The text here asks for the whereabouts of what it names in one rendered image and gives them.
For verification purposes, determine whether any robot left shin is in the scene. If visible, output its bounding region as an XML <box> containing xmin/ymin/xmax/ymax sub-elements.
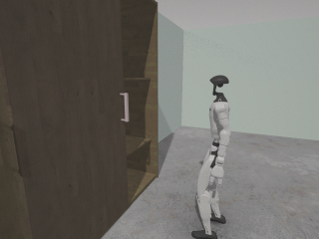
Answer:
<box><xmin>196</xmin><ymin>193</ymin><xmax>212</xmax><ymax>235</ymax></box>

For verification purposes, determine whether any wardrobe door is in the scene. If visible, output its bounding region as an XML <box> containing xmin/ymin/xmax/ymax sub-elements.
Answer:
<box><xmin>0</xmin><ymin>67</ymin><xmax>30</xmax><ymax>239</ymax></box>
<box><xmin>0</xmin><ymin>0</ymin><xmax>129</xmax><ymax>239</ymax></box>

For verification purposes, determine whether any robot head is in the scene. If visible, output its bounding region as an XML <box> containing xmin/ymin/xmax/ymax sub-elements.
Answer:
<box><xmin>210</xmin><ymin>75</ymin><xmax>229</xmax><ymax>103</ymax></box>

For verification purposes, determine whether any left robot upper arm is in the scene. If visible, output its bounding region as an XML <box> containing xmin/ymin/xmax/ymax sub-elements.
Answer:
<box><xmin>214</xmin><ymin>102</ymin><xmax>231</xmax><ymax>137</ymax></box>

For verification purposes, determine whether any robot left forearm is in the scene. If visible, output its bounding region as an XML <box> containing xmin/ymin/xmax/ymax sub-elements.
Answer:
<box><xmin>215</xmin><ymin>130</ymin><xmax>229</xmax><ymax>166</ymax></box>

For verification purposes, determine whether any left robot hand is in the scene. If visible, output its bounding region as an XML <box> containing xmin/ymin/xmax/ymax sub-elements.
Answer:
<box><xmin>209</xmin><ymin>165</ymin><xmax>224</xmax><ymax>188</ymax></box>

